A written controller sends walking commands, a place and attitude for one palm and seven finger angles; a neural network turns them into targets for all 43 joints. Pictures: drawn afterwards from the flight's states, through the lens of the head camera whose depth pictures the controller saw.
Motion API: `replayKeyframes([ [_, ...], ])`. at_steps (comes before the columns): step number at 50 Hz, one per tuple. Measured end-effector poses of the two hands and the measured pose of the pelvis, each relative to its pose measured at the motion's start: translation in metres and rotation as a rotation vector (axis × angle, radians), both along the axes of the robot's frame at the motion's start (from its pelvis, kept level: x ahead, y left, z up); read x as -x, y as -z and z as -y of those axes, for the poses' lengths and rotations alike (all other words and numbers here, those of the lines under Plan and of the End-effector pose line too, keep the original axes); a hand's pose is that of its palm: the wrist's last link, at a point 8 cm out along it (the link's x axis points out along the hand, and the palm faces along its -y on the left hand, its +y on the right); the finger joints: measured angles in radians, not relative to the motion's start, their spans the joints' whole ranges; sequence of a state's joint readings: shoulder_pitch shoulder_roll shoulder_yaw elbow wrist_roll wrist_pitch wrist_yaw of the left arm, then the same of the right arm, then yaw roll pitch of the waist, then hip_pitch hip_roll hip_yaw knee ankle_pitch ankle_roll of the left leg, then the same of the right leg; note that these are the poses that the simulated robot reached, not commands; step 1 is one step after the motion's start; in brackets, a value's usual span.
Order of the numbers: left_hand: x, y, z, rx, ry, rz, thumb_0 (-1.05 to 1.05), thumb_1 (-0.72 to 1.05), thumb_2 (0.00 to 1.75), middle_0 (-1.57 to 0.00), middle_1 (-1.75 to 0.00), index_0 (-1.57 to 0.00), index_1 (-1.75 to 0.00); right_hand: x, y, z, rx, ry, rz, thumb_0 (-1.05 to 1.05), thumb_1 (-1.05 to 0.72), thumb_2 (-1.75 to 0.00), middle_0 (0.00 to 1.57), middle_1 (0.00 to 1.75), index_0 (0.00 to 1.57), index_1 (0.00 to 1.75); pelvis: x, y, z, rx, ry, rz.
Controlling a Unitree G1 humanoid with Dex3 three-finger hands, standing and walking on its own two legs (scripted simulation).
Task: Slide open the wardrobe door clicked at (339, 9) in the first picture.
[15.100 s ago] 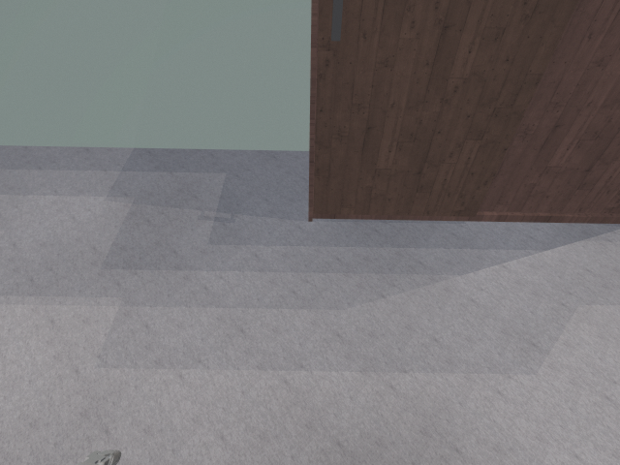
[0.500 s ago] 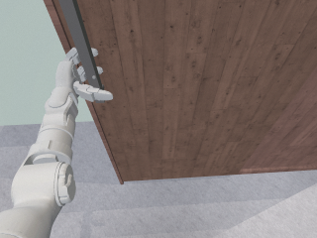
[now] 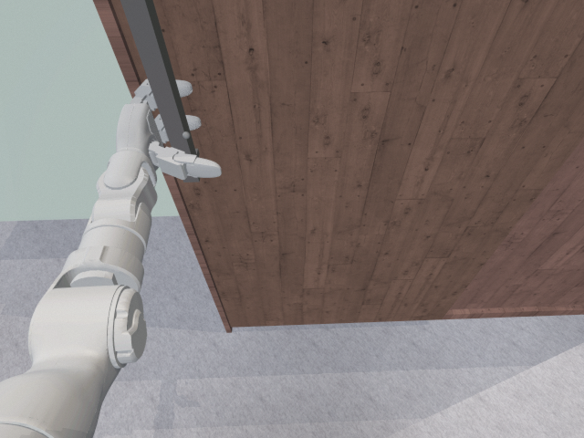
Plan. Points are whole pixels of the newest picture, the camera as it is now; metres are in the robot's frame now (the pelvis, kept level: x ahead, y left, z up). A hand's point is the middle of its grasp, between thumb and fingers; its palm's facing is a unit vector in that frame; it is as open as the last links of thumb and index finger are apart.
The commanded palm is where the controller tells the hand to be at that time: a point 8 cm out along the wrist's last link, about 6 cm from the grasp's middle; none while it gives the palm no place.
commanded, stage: slide the fingers in behind the handle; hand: left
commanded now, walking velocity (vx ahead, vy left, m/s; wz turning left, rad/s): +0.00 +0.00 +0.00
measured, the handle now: (170, 88) +0.53 +0.17 +0.21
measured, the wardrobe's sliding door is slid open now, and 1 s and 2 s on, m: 0.00 0.00 0.00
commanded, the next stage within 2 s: grip the handle and tug to test in 0.06 s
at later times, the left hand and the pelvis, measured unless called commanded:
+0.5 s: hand (189, 133) +0.49 +0.14 +0.17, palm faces +0.01 -1.00 -0.01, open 11.2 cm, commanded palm +0.46 +0.19 +0.16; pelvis +0.00 +0.00 +0.00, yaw -1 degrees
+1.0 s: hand (190, 131) +0.49 +0.14 +0.17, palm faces +0.02 -1.00 +0.00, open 5.6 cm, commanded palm +0.46 +0.20 +0.16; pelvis +0.01 +0.00 +0.00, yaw -1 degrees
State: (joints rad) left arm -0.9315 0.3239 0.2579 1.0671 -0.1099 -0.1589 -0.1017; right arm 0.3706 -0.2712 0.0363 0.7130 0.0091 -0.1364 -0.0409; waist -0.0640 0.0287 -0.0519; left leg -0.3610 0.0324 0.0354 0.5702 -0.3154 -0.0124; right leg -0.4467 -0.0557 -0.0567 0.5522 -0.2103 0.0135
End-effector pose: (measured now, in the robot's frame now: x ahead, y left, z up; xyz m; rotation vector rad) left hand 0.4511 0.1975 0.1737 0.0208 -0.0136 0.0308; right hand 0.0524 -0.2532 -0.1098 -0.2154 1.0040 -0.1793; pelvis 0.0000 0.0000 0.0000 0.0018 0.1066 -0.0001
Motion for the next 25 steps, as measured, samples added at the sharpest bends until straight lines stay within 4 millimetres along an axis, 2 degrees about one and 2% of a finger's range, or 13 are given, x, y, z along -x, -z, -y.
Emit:
replayKeyframes([
  [14,-0.004,0.001,0.000,0.002,0.009,0.002,-0.01,-0.45,0.32,-0.30,-1.21,-0.28,-1.20,0.001,-0.001,0.000,0.003,0.009,-0.003,0.01,-0.90,-0.90,0.20,0.30,0.20,0.30,-0.001,0.000,-0.001,0.001,0.005,-0.007],
  [25,-0.013,0.006,0.001,0.008,0.018,-0.015,-0.01,-0.08,0.48,-0.34,-1.26,-0.33,-1.25,0.005,-0.002,0.000,0.008,0.025,-0.015,0.01,-0.90,-0.90,0.20,0.30,0.20,0.30,-0.003,0.001,-0.002,0.001,0.011,-0.019],
])
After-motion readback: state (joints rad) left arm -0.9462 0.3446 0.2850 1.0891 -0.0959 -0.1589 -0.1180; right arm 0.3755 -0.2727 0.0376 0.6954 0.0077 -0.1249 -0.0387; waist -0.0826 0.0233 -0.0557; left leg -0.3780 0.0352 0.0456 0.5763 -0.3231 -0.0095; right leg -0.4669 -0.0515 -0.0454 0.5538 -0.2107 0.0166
